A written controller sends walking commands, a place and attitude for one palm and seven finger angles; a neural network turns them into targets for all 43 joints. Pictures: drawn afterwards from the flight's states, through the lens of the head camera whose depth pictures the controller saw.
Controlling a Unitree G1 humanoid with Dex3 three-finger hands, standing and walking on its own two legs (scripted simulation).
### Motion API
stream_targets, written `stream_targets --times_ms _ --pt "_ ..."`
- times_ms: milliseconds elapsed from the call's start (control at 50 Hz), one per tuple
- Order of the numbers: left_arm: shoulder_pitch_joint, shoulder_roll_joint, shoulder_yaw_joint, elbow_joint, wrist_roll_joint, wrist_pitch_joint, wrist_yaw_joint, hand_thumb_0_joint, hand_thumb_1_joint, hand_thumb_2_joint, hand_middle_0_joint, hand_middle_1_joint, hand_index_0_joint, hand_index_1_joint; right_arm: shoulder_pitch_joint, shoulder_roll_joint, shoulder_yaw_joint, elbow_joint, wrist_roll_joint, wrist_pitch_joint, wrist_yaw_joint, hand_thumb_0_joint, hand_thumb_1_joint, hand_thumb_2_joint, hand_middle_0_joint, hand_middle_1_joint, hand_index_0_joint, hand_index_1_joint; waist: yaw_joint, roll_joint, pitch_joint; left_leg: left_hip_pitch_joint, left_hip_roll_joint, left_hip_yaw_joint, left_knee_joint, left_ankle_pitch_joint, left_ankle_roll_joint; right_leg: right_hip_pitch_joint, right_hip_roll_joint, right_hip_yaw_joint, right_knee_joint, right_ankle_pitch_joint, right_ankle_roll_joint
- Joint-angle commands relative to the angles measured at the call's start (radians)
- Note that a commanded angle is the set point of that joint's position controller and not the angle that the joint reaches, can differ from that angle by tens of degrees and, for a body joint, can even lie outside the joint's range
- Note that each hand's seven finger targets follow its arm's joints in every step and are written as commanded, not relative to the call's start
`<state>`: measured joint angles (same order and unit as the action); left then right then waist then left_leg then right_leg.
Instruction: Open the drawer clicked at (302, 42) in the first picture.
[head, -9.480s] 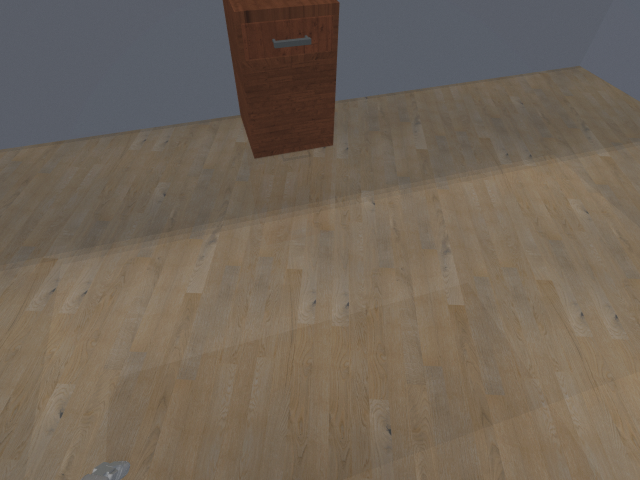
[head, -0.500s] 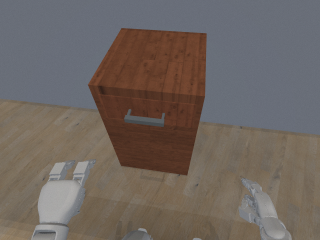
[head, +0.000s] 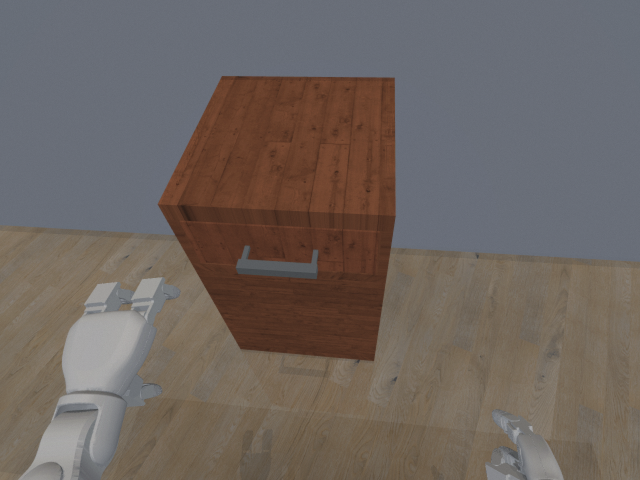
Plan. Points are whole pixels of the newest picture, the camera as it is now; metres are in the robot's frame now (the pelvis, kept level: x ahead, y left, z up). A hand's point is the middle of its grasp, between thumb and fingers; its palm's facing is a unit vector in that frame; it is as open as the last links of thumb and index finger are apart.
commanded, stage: raise the hand with hooked fingers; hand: left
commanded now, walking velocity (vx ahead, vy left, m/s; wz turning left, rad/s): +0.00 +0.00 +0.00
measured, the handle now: (278, 260) +0.52 +0.16 -0.16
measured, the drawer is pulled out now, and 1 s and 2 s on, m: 0.00 0.00 0.00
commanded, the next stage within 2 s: move the hooked fingers above the handle in 0.86 s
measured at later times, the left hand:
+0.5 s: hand (130, 284) +0.30 +0.26 +0.10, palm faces +0.03 -0.08 -1.00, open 13.8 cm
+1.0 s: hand (131, 293) +0.29 +0.25 +0.09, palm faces +0.03 -0.08 -1.00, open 13.8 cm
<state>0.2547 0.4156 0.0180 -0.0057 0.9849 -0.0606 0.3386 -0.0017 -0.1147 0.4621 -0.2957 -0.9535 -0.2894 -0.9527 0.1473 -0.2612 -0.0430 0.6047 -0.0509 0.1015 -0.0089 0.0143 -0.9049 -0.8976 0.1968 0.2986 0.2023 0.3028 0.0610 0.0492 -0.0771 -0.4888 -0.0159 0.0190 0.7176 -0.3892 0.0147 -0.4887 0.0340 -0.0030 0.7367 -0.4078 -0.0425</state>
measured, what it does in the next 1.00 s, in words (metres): stands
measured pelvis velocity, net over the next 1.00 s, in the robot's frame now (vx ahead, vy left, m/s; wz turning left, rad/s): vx -0.02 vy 0.02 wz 0.00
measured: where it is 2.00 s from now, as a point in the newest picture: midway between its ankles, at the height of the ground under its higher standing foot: outside the picture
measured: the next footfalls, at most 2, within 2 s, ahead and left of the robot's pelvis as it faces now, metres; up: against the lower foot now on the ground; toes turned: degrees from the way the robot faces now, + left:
none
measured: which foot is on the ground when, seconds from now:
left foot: down 0.00-1.00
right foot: down 0.00-1.00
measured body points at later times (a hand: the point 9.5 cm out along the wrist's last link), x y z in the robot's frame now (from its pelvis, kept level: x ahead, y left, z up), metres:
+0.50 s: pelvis -0.01 +0.02 +0.02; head +0.01 -0.01 +0.47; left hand +0.29 +0.26 +0.15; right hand +0.19 -0.19 -0.09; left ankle -0.02 +0.11 -0.71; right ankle -0.03 -0.09 -0.71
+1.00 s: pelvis -0.02 +0.02 +0.02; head +0.01 -0.01 +0.47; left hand +0.28 +0.25 +0.15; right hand +0.16 -0.21 -0.09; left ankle -0.02 +0.11 -0.71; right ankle -0.03 -0.09 -0.71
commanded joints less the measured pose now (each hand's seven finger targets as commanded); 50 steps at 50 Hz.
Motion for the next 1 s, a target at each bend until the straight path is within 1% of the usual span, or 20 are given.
stream_targets --times_ms 0,20,40,80,120,280,440,460,500,520,600,620,680,700,720,800,820,880,940,980 --pt "-0.157 0.188 0.093 -0.216 -0.019 0.016 0.004 0.000 -0.337 0.370 -0.288 -1.095 -0.288 -1.095 -0.120 -0.088 -0.031 -0.167 0.013 -0.046 -0.009 0.000 -0.900 -0.900 0.200 0.300 0.200 0.300 0.000 -0.050 -0.278 0.167 -0.022 -0.017 -0.062 0.448 0.031 0.198 -0.022 0.072 -0.102 0.552 0.005" --pt "-0.180 0.205 0.095 -0.215 -0.013 0.022 -0.005 0.000 -0.360 0.360 -0.290 -1.110 -0.290 -1.110 -0.126 -0.088 -0.025 -0.163 0.014 -0.041 -0.008 0.000 -0.900 -0.900 0.200 0.300 0.200 0.300 0.004 -0.036 -0.278 0.179 -0.023 -0.018 -0.072 0.460 0.028 0.196 -0.022 0.064 -0.103 0.539 0.005" --pt "-0.188 0.187 0.075 -0.222 -0.019 0.026 -0.016 0.000 -0.383 0.350 -0.292 -1.125 -0.292 -1.125 -0.122 -0.085 -0.028 -0.166 0.017 -0.041 -0.009 0.000 -0.900 -0.900 0.200 0.300 0.200 0.300 0.005 -0.027 -0.260 0.191 -0.018 -0.015 -0.078 0.471 0.029 0.202 -0.023 0.057 -0.110 0.548 0.004" --pt "-0.208 0.197 0.081 -0.202 -0.021 0.038 -0.037 0.000 -0.430 0.330 -0.295 -1.155 -0.295 -1.155 -0.122 -0.085 -0.027 -0.164 0.023 -0.035 -0.009 0.000 -0.900 -0.900 0.200 0.300 0.200 0.300 0.006 -0.041 -0.240 0.208 -0.012 -0.015 -0.093 0.496 0.027 0.201 -0.019 0.045 -0.122 0.542 0.005" --pt "-0.261 0.227 0.098 -0.192 -0.017 0.051 -0.055 0.000 -0.477 0.310 -0.298 -1.185 -0.298 -1.185 -0.131 -0.086 -0.019 -0.163 0.028 -0.027 -0.009 0.000 -0.900 -0.900 0.200 0.300 0.200 0.300 0.014 -0.026 -0.248 0.223 -0.012 -0.013 -0.115 0.496 0.023 0.216 -0.021 0.042 -0.136 0.522 0.004" --pt "-0.449 0.220 0.040 -0.130 -0.034 0.085 -0.147 0.000 -0.500 0.300 -0.300 -1.200 -0.300 -1.200 -0.121 -0.082 -0.009 -0.165 0.048 -0.005 -0.013 0.000 -0.900 -0.900 0.200 0.300 0.200 0.300 -0.004 -0.014 -0.200 0.287 -0.002 -0.018 -0.182 0.484 0.020 0.225 -0.012 0.012 -0.201 0.433 0.001" --pt "-0.625 0.274 0.049 -0.092 -0.053 0.052 -0.227 0.000 -0.500 0.300 -0.300 -1.200 -0.300 -1.200 -0.111 -0.083 0.001 -0.163 0.058 0.003 -0.018 0.000 -0.900 -0.900 0.200 0.300 0.200 0.300 -0.006 -0.008 -0.188 0.318 -0.004 -0.023 -0.231 0.447 0.020 0.254 -0.010 0.002 -0.253 0.376 -0.002" --pt "-0.593 0.263 0.048 -0.062 -0.053 0.050 -0.234 0.000 -0.500 0.300 -0.300 -1.200 -0.300 -1.200 -0.107 -0.083 -0.001 -0.162 0.057 0.002 -0.016 0.000 -0.900 -0.900 0.200 0.300 0.200 0.300 0.001 -0.033 -0.184 0.315 -0.003 -0.020 -0.233 0.452 0.021 0.254 -0.008 0.001 -0.256 0.379 -0.002" --pt "-0.526 0.272 0.071 -0.034 -0.065 0.041 -0.249 0.000 -0.500 0.300 -0.300 -1.200 -0.300 -1.200 -0.102 -0.090 -0.004 -0.167 0.061 0.004 -0.010 0.000 -0.900 -0.900 0.200 0.300 0.200 0.300 0.012 -0.030 -0.183 0.305 -0.002 -0.017 -0.243 0.465 0.019 0.278 -0.007 0.004 -0.264 0.391 -0.004" --pt "-0.527 0.255 0.053 -0.049 -0.068 0.034 -0.255 0.000 -0.500 0.300 -0.300 -1.200 -0.300 -1.200 -0.098 -0.089 0.000 -0.170 0.062 0.005 -0.005 0.000 -0.900 -0.900 0.200 0.300 0.200 0.300 0.013 -0.030 -0.191 0.303 -0.003 -0.019 -0.245 0.472 0.019 0.283 -0.011 0.001 -0.262 0.396 -0.003" --pt "-0.526 0.264 0.072 -0.081 -0.075 0.000 -0.249 0.000 -0.500 0.300 -0.300 -1.200 -0.300 -1.200 -0.098 -0.094 -0.010 -0.176 0.061 0.001 0.000 0.000 -0.900 -0.900 0.200 0.300 0.200 0.300 0.014 -0.042 -0.183 0.300 0.002 -0.017 -0.252 0.454 0.021 0.274 -0.008 0.006 -0.273 0.378 -0.004" --pt "-0.551 0.271 0.073 -0.116 -0.068 -0.014 -0.240 0.000 -0.500 0.300 -0.300 -1.200 -0.300 -1.200 -0.094 -0.094 -0.010 -0.175 0.059 -0.002 0.001 0.000 -0.900 -0.900 0.200 0.300 0.200 0.300 0.015 -0.015 -0.213 0.312 0.001 -0.019 -0.250 0.459 0.020 0.275 -0.011 0.005 -0.267 0.373 -0.005" --pt "-0.570 0.274 0.082 -0.118 -0.062 -0.032 -0.205 0.000 -0.500 0.300 -0.300 -1.200 -0.300 -1.200 -0.088 -0.091 -0.016 -0.165 0.059 -0.008 -0.003 0.000 -0.900 -0.900 0.200 0.300 0.200 0.300 0.009 -0.003 -0.202 0.314 0.000 -0.018 -0.248 0.440 0.020 0.249 -0.008 0.005 -0.268 0.353 -0.006" --pt "-0.579 0.295 0.102 -0.119 -0.057 -0.033 -0.193 0.000 -0.500 0.300 -0.300 -1.200 -0.300 -1.200 -0.091 -0.093 -0.018 -0.163 0.060 -0.010 -0.002 0.000 -0.900 -0.900 0.200 0.300 0.200 0.300 0.012 0.001 -0.202 0.313 0.002 -0.020 -0.250 0.433 0.019 0.247 -0.005 0.008 -0.271 0.338 -0.008" --pt "-0.594 0.286 0.093 -0.134 -0.053 -0.036 -0.181 0.000 -0.500 0.300 -0.300 -1.200 -0.300 -1.200 -0.087 -0.092 -0.019 -0.161 0.059 -0.014 -0.001 0.000 -0.900 -0.900 0.200 0.300 0.200 0.300 0.011 0.007 -0.226 0.324 0.002 -0.025 -0.246 0.443 0.019 0.248 -0.007 0.005 -0.263 0.341 -0.009" --pt "-0.580 0.293 0.102 -0.090 -0.049 -0.013 -0.158 0.000 -0.500 0.300 -0.300 -1.200 -0.300 -1.200 -0.093 -0.095 -0.025 -0.148 0.065 -0.018 -0.002 0.000 -0.900 -0.900 0.200 0.300 0.200 0.300 0.010 0.009 -0.221 0.318 0.002 -0.018 -0.248 0.433 0.018 0.244 -0.004 0.008 -0.266 0.340 -0.009" --pt "-0.579 0.265 0.070 -0.086 -0.053 -0.005 -0.159 0.000 -0.500 0.300 -0.300 -1.200 -0.300 -1.200 -0.089 -0.091 -0.022 -0.147 0.068 -0.018 -0.001 0.000 -0.900 -0.900 0.200 0.300 0.200 0.300 0.004 0.006 -0.217 0.314 0.001 -0.018 -0.250 0.427 0.019 0.246 -0.006 0.002 -0.263 0.336 -0.008" --pt "-0.576 0.267 0.061 -0.079 -0.054 0.012 -0.172 0.000 -0.500 0.300 -0.300 -1.200 -0.300 -1.200 -0.095 -0.096 -0.021 -0.147 0.070 -0.018 -0.003 0.000 -0.900 -0.900 0.200 0.300 0.200 0.300 0.004 -0.023 -0.217 0.312 0.000 -0.015 -0.256 0.420 0.021 0.256 -0.007 0.006 -0.270 0.344 -0.005" --pt "-0.567 0.265 0.052 -0.085 -0.057 0.015 -0.191 0.000 -0.500 0.300 -0.300 -1.200 -0.300 -1.200 -0.101 -0.095 -0.018 -0.153 0.071 -0.017 -0.003 0.000 -0.900 -0.900 0.200 0.300 0.200 0.300 0.004 -0.010 -0.216 0.318 0.001 -0.016 -0.259 0.417 0.023 0.260 -0.009 0.009 -0.274 0.343 -0.004" --pt "-0.572 0.221 0.016 -0.003 -0.055 0.021 -0.202 0.000 -0.500 0.300 -0.300 -1.200 -0.300 -1.200 -0.091 -0.094 -0.015 -0.143 0.074 -0.016 -0.005 0.000 -0.900 -0.900 0.200 0.300 0.200 0.300 -0.010 -0.064 -0.153 0.284 0.000 -0.007 -0.257 0.376 0.024 0.220 -0.006 0.005 -0.281 0.320 0.000"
